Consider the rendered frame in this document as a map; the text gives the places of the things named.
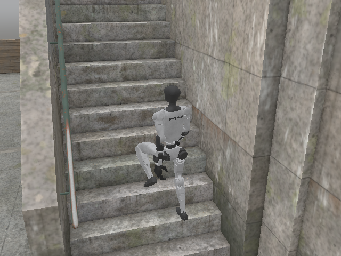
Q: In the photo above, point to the robot left forearm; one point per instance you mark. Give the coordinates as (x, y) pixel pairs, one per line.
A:
(159, 152)

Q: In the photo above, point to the robot left hand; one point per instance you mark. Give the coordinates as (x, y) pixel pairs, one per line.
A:
(158, 171)

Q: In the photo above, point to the right robot foot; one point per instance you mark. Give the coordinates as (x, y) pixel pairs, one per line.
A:
(182, 215)

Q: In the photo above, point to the robot right upper arm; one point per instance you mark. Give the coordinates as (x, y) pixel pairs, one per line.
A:
(186, 126)

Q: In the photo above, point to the robot right forearm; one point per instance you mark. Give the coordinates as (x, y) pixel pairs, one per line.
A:
(183, 135)

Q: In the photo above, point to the robot left upper arm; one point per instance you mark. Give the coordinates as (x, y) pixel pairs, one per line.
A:
(158, 120)

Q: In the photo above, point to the robot left thigh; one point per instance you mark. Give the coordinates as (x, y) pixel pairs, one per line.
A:
(150, 149)

